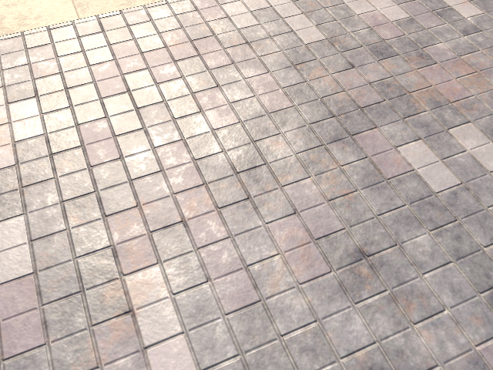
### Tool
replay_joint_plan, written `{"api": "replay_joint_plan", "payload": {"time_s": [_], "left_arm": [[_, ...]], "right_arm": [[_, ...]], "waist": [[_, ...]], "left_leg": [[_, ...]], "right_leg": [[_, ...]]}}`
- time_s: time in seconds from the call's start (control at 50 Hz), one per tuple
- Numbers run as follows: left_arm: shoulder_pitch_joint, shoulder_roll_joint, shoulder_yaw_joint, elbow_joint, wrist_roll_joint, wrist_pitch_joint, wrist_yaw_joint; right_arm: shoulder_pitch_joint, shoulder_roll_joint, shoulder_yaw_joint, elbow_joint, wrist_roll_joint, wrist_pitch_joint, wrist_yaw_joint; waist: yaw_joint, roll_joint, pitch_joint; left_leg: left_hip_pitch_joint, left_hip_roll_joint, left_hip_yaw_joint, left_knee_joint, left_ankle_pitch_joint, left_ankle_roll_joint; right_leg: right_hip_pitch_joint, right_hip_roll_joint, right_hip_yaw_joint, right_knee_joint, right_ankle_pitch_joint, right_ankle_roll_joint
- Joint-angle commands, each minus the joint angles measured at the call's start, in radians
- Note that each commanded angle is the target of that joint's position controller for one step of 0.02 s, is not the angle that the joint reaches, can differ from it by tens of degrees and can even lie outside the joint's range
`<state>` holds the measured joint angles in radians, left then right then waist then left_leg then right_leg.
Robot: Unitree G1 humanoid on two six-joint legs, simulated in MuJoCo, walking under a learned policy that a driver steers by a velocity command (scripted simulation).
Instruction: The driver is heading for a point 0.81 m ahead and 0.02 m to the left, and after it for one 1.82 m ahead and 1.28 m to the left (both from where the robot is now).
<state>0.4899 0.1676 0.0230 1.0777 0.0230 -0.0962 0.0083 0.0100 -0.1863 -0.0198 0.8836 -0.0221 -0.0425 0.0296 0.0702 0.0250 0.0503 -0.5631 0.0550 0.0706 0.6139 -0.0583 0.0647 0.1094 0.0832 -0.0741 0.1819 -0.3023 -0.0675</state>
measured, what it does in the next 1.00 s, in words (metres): walks ahead: left foot, then right foot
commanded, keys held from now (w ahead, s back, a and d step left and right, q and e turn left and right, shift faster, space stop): w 1.00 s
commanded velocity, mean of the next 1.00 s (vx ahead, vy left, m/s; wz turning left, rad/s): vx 0.50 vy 0.00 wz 0.00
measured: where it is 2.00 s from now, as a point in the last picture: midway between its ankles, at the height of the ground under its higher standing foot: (257, 191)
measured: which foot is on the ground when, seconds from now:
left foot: up 0.00-0.04, down 0.06-0.64, up 0.66-1.00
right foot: down 0.00-0.08, up 0.10-0.62, down 0.64-1.00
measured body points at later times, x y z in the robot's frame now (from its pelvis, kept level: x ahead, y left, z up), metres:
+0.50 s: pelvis +0.26 +0.03 +0.01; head +0.28 +0.04 +0.46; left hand +0.42 +0.25 -0.12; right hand +0.17 -0.20 -0.14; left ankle +0.17 +0.09 -0.74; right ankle +0.42 -0.11 -0.69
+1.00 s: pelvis +0.52 -0.02 +0.01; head +0.54 -0.03 +0.46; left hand +0.46 +0.22 -0.13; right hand +0.65 -0.25 -0.13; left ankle +0.66 +0.14 -0.68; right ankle +0.47 -0.08 -0.74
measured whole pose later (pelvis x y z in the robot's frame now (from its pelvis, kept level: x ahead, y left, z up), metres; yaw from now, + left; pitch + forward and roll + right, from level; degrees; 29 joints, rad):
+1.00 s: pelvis +0.52 -0.02 +0.01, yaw +0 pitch +0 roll -1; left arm 0.45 0.17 0.04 1.07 0.01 -0.09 0.00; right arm 0.12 -0.21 -0.05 0.94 -0.03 -0.03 0.03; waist 0.04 0.04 0.03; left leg -0.63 0.11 0.02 0.83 -0.07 0.02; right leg -0.01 0.09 -0.09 0.20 -0.20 -0.10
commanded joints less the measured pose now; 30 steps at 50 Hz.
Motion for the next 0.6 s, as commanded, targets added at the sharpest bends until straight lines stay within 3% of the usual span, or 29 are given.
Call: {"api": "replay_joint_plan", "payload": {"time_s": [0.02, 0.04, 0.06, 0.08, 0.1, 0.12, 0.14, 0.16, 0.2, 0.26, 0.32, 0.42, 0.5, 0.56, 0.6], "left_arm": [[0.031, 0.157, 0.03, -0.012, 0.007, -0.002, 0.013], [0.018, 0.165, 0.032, -0.011, 0.006, 0.001, 0.013], [0.002, 0.162, 0.03, -0.015, 0.001, 0.003, 0.01], [-0.005, 0.133, 0.019, -0.047, -0.009, 0.001, 0.007], [0.114, 0.04, 0.006, -0.057, -0.046, 0.003, -0.004], [0.04, 0.138, 0.032, -0.052, -0.017, 0.007, -0.001], [-0.051, 0.137, 0.036, -0.083, -0.013, 0.003, -0.005], [-0.097, 0.12, 0.034, -0.091, -0.011, 0.0, -0.008], [-0.088, 0.086, 0.033, -0.085, 0.012, 0.023, -0.017], [-0.112, 0.067, 0.034, -0.096, 0.017, 0.05, -0.031], [-0.248, 0.079, 0.034, -0.142, 0.015, 0.062, -0.036], [-0.437, 0.07, 0.022, -0.204, 0.0, 0.058, -0.038], [-0.538, 0.074, 0.017, -0.24, -0.002, 0.051, -0.036], [-0.56, 0.087, 0.021, -0.26, -0.002, 0.04, -0.034], [-0.471, 0.101, 0.031, -0.238, -0.003, 0.029, -0.026]], "right_arm": [[-0.006, -0.087, -0.025, -0.056, 0.001, -0.026, -0.009], [0.098, -0.099, -0.035, -0.022, 0.0, -0.033, -0.016], [0.271, -0.123, -0.05, 0.039, -0.008, -0.043, -0.025], [0.457, -0.203, -0.074, 0.077, -0.034, -0.051, -0.037], [0.498, -0.286, -0.095, 0.082, -0.039, -0.044, -0.033], [0.419, -0.238, -0.088, 0.073, 0.003, -0.031, -0.024], [0.311, -0.182, -0.071, 0.057, 0.011, -0.032, -0.021], [0.262, -0.128, -0.058, 0.053, 0.008, -0.04, -0.017], [0.253, -0.069, -0.039, 0.076, 0.01, -0.052, -0.024], [0.334, -0.092, -0.039, 0.115, 0.014, -0.071, -0.03], [0.389, -0.109, -0.039, 0.131, 0.014, -0.07, -0.031], [0.477, -0.102, -0.029, 0.153, 0.012, -0.067, -0.033], [0.543, -0.104, -0.028, 0.178, 0.004, -0.063, -0.041], [0.546, -0.118, -0.033, 0.191, -0.005, -0.058, -0.05], [0.509, -0.133, -0.038, 0.189, -0.007, -0.057, -0.054]], "waist": [[-0.065, -0.094, 0.041], [-0.108, -0.093, -0.013], [-0.177, -0.061, -0.103], [-0.236, 0.019, -0.229], [-0.179, 0.239, -0.332], [-0.166, 0.079, -0.266], [-0.127, 0.044, -0.125], [-0.104, -0.002, -0.061], [-0.049, 0.02, -0.027], [-0.031, 0.025, -0.019], [-0.051, 0.025, 0.025], [-0.098, 0.032, 0.052], [-0.129, 0.042, 0.066], [-0.119, 0.044, 0.073], [-0.069, 0.053, 0.03]], "left_leg": [[0.056, -0.043, 0.019, -0.068, -0.1, 0.044], [0.188, -0.079, 0.034, -0.102, -0.114, 0.064], [0.407, -0.089, 0.034, -0.153, -0.075, 0.091], [0.677, 0.113, -0.187, -0.161, -0.148, 0.147], [0.905, 0.384, -0.682, -0.282, -0.206, 0.292], [0.822, 0.338, -0.711, -0.343, -0.259, 0.268], [0.682, 0.305, -0.545, -0.36, -0.235, 0.234], [0.565, 0.26, -0.443, -0.396, -0.124, 0.204], [0.437, 0.179, -0.299, -0.434, -0.012, 0.147], [0.412, 0.153, -0.222, -0.461, 0.097, 0.148], [0.429, 0.138, -0.187, -0.502, 0.086, 0.144], [0.498, 0.118, -0.136, -0.505, 0.18, 0.125], [0.612, 0.142, -0.122, -0.471, 0.261, 0.134], [0.69, 0.176, -0.12, -0.413, 0.374, 0.136], [0.686, 0.172, -0.092, -0.295, 0.614, 0.113]], "right_leg": [[0.011, -0.315, 0.106, 0.106, 0.788, -0.113], [0.0, -0.3, 0.09, 0.227, 0.902, -0.1], [-0.074, -0.258, 0.054, 0.421, 0.878, -0.08], [-0.286, -0.209, 0.02, 0.712, 0.567, -0.059], [-0.642, -0.011, -0.018, 1.081, -0.183, -0.016], [-0.731, -0.053, 0.122, 1.151, -0.184, -0.033], [-0.761, -0.101, 0.123, 1.126, -0.084, -0.037], [-0.727, -0.133, 0.12, 1.073, -0.018, -0.034], [-0.635, -0.169, 0.113, 0.984, 0.022, -0.015], [-0.637, -0.172, 0.084, 0.928, 0.058, 0.01], [-0.741, -0.195, 0.062, 0.829, 0.16, 0.033], [-0.766, -0.178, 0.023, 0.587, 0.286, 0.047], [-0.769, -0.15, 0.001, 0.47, 0.285, 0.026], [-0.746, -0.132, -0.003, 0.41, 0.202, -0.009], [-0.589, -0.081, -0.027, 0.361, 0.129, -0.044]]}}
Keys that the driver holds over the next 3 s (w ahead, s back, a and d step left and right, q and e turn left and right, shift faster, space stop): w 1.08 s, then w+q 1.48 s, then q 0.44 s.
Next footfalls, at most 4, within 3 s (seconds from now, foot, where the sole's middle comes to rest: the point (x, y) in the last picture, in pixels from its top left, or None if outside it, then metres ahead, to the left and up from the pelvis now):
0.06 left None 0.21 0.10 -0.77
0.64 right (302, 357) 0.51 -0.08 -0.77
1.22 left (245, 254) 0.81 0.09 -0.77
1.78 right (282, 172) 1.15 -0.01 -0.77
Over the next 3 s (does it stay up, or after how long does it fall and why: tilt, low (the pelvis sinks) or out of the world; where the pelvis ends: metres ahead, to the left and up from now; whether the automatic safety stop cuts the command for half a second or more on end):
stays up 1.41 0.37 0.00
